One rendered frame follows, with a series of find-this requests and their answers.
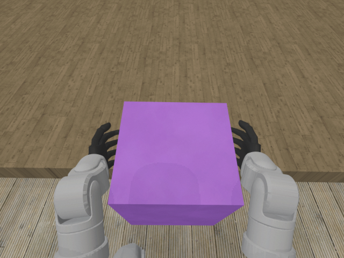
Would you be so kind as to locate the right robot hand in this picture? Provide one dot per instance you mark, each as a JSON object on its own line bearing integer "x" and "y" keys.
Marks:
{"x": 249, "y": 143}

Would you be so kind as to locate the carton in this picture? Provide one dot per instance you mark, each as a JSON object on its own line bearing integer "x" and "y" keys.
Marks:
{"x": 175, "y": 164}

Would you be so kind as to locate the robot right forearm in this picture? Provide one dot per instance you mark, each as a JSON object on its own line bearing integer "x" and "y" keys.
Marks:
{"x": 274, "y": 198}

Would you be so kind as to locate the robot left forearm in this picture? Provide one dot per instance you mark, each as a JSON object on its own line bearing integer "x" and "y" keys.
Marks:
{"x": 79, "y": 210}

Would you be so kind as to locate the left robot hand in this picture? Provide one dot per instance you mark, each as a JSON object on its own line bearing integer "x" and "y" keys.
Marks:
{"x": 100, "y": 146}

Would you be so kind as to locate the left robot thigh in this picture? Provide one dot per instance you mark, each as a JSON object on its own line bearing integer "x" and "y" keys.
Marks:
{"x": 130, "y": 251}

